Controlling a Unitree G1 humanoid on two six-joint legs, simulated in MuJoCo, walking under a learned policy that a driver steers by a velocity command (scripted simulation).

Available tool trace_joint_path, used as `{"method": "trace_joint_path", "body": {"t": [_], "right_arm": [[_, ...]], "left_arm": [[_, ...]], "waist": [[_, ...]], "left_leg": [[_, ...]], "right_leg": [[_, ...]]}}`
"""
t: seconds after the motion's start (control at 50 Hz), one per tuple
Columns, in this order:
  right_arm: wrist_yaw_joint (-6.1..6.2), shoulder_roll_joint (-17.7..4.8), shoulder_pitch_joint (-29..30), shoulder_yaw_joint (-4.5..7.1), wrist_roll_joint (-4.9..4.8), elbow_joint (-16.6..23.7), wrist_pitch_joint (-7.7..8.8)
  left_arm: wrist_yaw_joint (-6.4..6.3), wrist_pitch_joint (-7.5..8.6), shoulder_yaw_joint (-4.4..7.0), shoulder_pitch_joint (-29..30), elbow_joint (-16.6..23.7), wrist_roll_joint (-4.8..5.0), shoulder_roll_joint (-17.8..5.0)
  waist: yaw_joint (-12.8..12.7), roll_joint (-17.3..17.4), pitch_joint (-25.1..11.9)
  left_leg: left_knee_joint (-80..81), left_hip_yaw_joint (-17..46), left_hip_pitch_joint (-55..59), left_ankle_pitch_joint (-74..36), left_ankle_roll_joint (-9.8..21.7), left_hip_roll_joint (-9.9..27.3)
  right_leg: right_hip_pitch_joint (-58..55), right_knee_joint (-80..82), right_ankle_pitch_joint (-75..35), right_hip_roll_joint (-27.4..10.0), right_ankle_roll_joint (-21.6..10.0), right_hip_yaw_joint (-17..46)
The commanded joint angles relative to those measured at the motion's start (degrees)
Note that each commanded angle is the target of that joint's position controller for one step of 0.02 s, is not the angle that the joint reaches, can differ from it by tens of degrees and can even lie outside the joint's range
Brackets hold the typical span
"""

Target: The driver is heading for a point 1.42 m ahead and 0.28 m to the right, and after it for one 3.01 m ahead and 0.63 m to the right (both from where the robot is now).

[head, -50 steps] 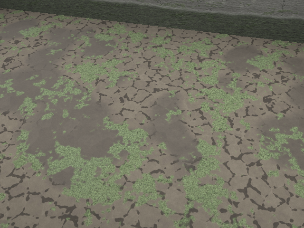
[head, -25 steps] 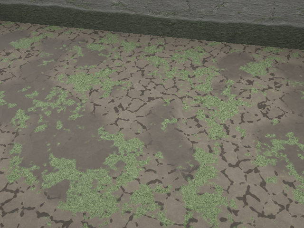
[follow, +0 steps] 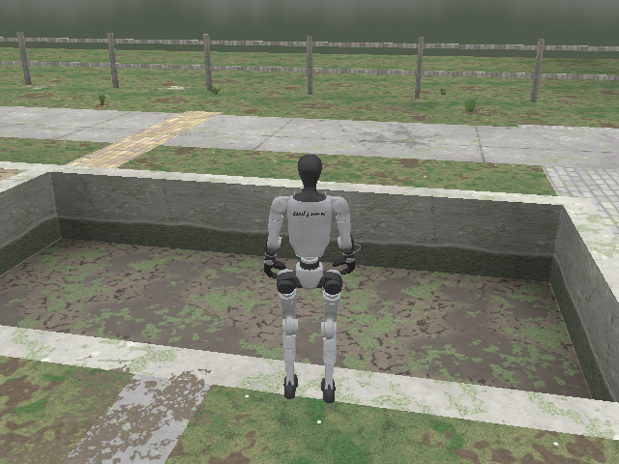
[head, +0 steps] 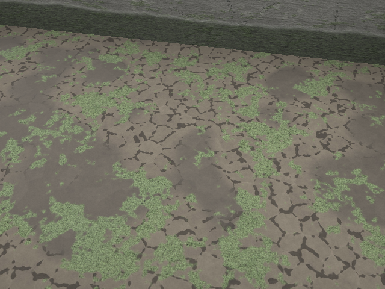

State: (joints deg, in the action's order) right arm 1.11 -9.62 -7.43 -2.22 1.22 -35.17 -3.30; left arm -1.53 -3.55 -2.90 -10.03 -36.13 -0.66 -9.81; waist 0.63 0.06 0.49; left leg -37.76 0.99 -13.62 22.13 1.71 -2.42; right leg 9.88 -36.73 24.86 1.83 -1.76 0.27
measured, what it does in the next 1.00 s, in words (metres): lifts its left foot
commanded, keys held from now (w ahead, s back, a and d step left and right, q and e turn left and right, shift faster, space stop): no key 0.38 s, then s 0.40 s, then no key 0.20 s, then w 0.02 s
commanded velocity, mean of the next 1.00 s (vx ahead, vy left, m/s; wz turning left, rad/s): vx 0.03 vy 0.00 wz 0.00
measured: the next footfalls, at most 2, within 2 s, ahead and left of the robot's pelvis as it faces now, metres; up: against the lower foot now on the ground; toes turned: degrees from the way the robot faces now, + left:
left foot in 1.24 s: -0.10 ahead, +0.06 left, +0.00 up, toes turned -3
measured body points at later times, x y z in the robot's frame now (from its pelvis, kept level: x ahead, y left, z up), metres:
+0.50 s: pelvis +0.01 +0.00 +0.02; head +0.02 +0.00 +0.47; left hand +0.14 +0.23 -0.09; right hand +0.13 -0.23 -0.10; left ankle -0.02 +0.10 -0.72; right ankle -0.05 -0.10 -0.72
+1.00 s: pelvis -0.09 -0.04 +0.01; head -0.07 -0.07 +0.46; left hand +0.01 +0.22 -0.09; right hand +0.08 -0.29 -0.10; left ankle -0.06 +0.10 -0.68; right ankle -0.08 -0.13 -0.72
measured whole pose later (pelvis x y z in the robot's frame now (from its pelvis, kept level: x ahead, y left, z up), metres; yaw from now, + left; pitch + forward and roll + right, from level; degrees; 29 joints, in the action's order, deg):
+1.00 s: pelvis -0.09 -0.04 +0.01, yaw -1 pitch +1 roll +1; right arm 2.1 -15.9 -10.1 0.3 -1.9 -35.2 -3.7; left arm -2.6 -6.1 -1.8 -16.2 -37.8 -3.0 -12.9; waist -1.3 3.0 0.4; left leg -50.7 5.1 -27.5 28.7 -0.6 -2.8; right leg 18.5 -34.5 17.2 1.9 -3.4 1.2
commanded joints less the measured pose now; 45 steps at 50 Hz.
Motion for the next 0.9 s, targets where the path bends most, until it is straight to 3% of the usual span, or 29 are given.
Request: {"method": "trace_joint_path", "body": {"t": [0.02, 0.16, 0.22, 0.24, 0.26, 0.3, 0.32, 0.4, 0.42, 0.44, 0.48, 0.56, 0.64, 0.66, 0.7, 0.74, 0.76, 0.78, 0.8, 0.82, 0.84, 0.88, 0.9], "right_arm": [[0.21, -3.9, 3.0, 1.16, 0.00, 4.6, 0.65], [0.04, -3.5, 1.0, 1.07, -0.33, 2.2, 0.30], [0.14, -4.2, 0.2, 1.36, -0.53, 0.6, 0.51], [-0.46, -3.7, 1.7, 1.41, 0.03, 1.0, 0.90], [-0.58, -3.7, -0.5, 1.54, 0.09, -0.1, 1.26], [-0.52, -4.0, -1.3, 1.74, -0.42, -1.4, 1.69], [0.33, -4.6, -1.8, 1.71, -1.39, -2.1, 1.48], [0.79, -4.8, -0.6, 1.84, -1.43, -2.2, 0.76], [0.24, -7.4, -5.2, 1.46, 0.21, -2.6, 1.14], [0.05, -8.2, -4.6, 1.95, -0.26, -2.7, 1.50], [0.13, -8.2, -3.2, 1.84, -0.32, -1.5, 1.58], [1.28, -8.8, -2.8, 1.99, -0.03, 0.8, 0.10], [1.92, -9.2, -3.2, 1.99, 0.32, 3.3, -1.07], [1.60, -9.3, -2.9, 2.01, 1.17, 4.4, -1.03], [1.37, -9.7, -2.7, 2.06, 1.35, 6.2, -1.23], [1.46, -11.6, -3.1, 2.54, 1.32, 7.5, -1.53], [1.64, -13.1, -2.6, 2.84, 0.81, 6.8, -1.35], [1.76, -13.2, -2.7, 2.95, 0.57, 6.9, -1.02], [1.85, -13.1, -2.5, 3.17, -0.12, 6.8, -0.53], [1.92, -13.6, -0.5, 3.66, -1.62, 6.8, 0.17], [2.09, -14.1, 0.1, 4.13, -2.28, 6.4, 0.10], [2.14, -14.9, 0.6, 4.86, -2.92, 6.1, -0.29], [1.87, -14.4, -0.5, 4.72, -2.93, 5.5, -0.43]], "left_arm": [[-0.17, 0.96, 1.05, 2.1, 4.3, 0.00, -4.2], [-0.04, 0.89, 0.43, 0.7, 2.3, -0.25, -3.6], [-0.16, 1.24, 0.56, -0.1, 0.8, -0.05, -4.3], [-0.10, 1.01, 0.24, 3.2, 2.2, -0.12, -4.0], [-0.07, 1.03, 0.47, 1.6, 1.5, -0.13, -4.6], [-0.15, 0.99, 0.68, 0.5, 0.8, 0.16, -5.1], [-0.38, 1.29, 0.88, -2.0, -0.9, 0.91, -5.4], [-0.46, 0.89, 0.78, -0.5, -1.0, 0.88, -5.1], [-0.58, 0.79, 1.29, -5.2, -1.8, -1.11, -8.1], [-0.75, 0.62, 1.72, -4.9, -2.1, -0.97, -8.8], [-1.16, 0.11, 1.80, -3.4, -1.2, -0.94, -9.1], [-2.02, -1.30, 2.22, -1.9, 0.2, -0.88, -9.5], [-2.90, -2.34, 2.44, -1.3, 1.2, -1.40, -9.7], [-2.55, -2.75, 2.20, -1.0, 1.9, -2.03, -9.2], [-2.33, -3.07, 2.16, -0.8, 2.6, -2.37, -9.4], [-2.09, -2.75, 2.05, -0.8, 3.0, -2.69, -9.0], [-1.94, -2.51, 2.28, -1.8, 2.7, -2.16, -8.8], [-1.79, -2.24, 2.65, -1.7, 3.1, -2.10, -10.0], [-1.72, -1.94, 3.01, -1.7, 3.3, -1.74, -10.7], [-1.84, -1.81, 2.89, -4.3, 2.7, -2.05, -10.2], [-1.85, -1.58, 2.33, -5.9, 2.3, -2.19, -8.6], [-1.39, -1.68, 2.61, -8.2, -0.3, -1.80, -7.9], [-1.12, -1.91, 2.63, -8.7, -0.4, -1.92, -7.6]], "waist": [[0.0, -0.5, -4.1], [0.1, 0.6, -0.2], [0.0, 0.4, -0.3], [1.0, 0.2, 1.1], [1.0, -0.4, -3.5], [0.6, -0.6, -6.1], [-0.5, -0.1, -9.0], [-0.4, 0.0, -3.7], [-1.5, -0.8, -3.7], [-1.4, 0.0, -1.9], [-1.3, 0.4, -3.7], [-1.1, -0.4, -5.9], [-0.8, 0.2, -7.4], [-1.1, 2.3, -7.7], [-1.0, 3.3, -7.3], [-0.5, 8.2, -6.9], [-1.1, 12.7, -5.9], [-0.3, 12.6, -6.0], [-0.5, 8.8, -6.4], [-2.3, 5.6, -5.7], [-3.0, 4.4, -5.2], [-3.0, 2.4, -7.8], [-2.8, 2.1, -7.8]], "left_leg": [[3.9, 2.1, 0.1, -20.5, 1.2, 2.5], [10.3, 5.2, 0.8, -17.6, 1.3, 4.3], [13.3, 6.1, 3.1, -23.4, 0.9, 5.2], [12.8, 5.3, 4.2, -31.5, 0.6, 5.7], [13.4, 5.1, 6.8, -32.7, 0.7, 5.9], [14.7, 4.8, 8.5, -34.3, 0.7, 6.0], [15.0, 5.6, 9.2, -30.4, 0.7, 6.0], [16.5, 5.6, 6.6, -28.1, 0.7, 6.2], [18.0, 7.9, 7.7, -32.1, 2.9, 5.9], [17.7, 7.3, 7.4, -34.2, 3.2, 6.1], [15.9, 6.4, 7.5, -36.5, 3.2, 5.9], [11.0, 3.9, 5.3, -34.8, 3.8, 4.9], [5.4, 2.5, 0.4, -31.7, 5.2, 4.7], [4.4, 3.5, 0.3, -29.3, 6.4, 5.4], [5.5, 6.6, -1.7, -28.2, 9.3, 8.0], [10.3, 13.2, -2.9, -32.9, 14.0, 13.9], [14.0, 18.0, -5.0, -37.5, 16.3, 18.2], [15.1, 20.9, -4.4, -40.1, 18.1, 21.2], [14.3, 20.8, -3.5, -38.7, 17.6, 21.7], [13.1, 19.1, -3.7, -35.9, 15.4, 20.9], [12.8, 16.8, -3.6, -30.9, 12.4, 18.6], [12.9, 14.6, -5.0, -21.3, 9.2, 15.6], [13.2, 13.3, -7.2, -10.2, 7.3, 13.1]], "right_leg": [[-1.7, 4.2, -24.4, -2.9, -0.9, 3.7], [-0.2, 9.7, -19.1, -3.4, -0.5, 4.6], [-2.8, 12.6, -25.6, -4.3, -0.1, 5.3], [-1.2, 12.1, -38.5, -6.2, 0.4, 6.4], [-4.2, 12.4, -40.9, -6.5, 0.3, 6.2], [-6.7, 13.4, -41.2, -6.5, 0.3, 6.0], [-9.3, 14.2, -32.0, -5.1, 0.4, 5.0], [-6.2, 16.1, -29.1, -5.0, 0.2, 5.1], [-8.0, 17.8, -30.8, -4.5, -2.2, 7.1], [-7.4, 17.5, -33.3, -4.9, -2.7, 6.9], [-7.7, 16.0, -36.7, -5.0, -3.0, 6.7], [-4.3, 12.0, -37.5, -4.2, -4.3, 5.3], [0.3, 7.3, -37.8, -5.3, -7.8, 6.0], [2.5, 5.3, -32.5, -5.6, -8.1, 6.2], [6.9, 1.6, -22.3, -4.1, -7.6, 5.4], [10.7, -6.7, -10.2, 0.0, -4.4, 2.2], [11.2, -13.7, 0.7, 2.0, -2.3, 0.8], [14.5, -21.5, 9.2, 1.4, -0.9, 4.0], [16.5, -24.1, 11.1, -0.2, 0.0, 7.8], [16.5, -19.2, 10.8, -2.5, 0.4, 9.6], [14.8, -10.5, 8.8, -4.1, -0.8, 8.3], [5.7, 0.3, -4.1, -1.0, -1.6, 0.8], [1.4, 4.5, -7.9, 0.0, -2.7, 0.0]]}}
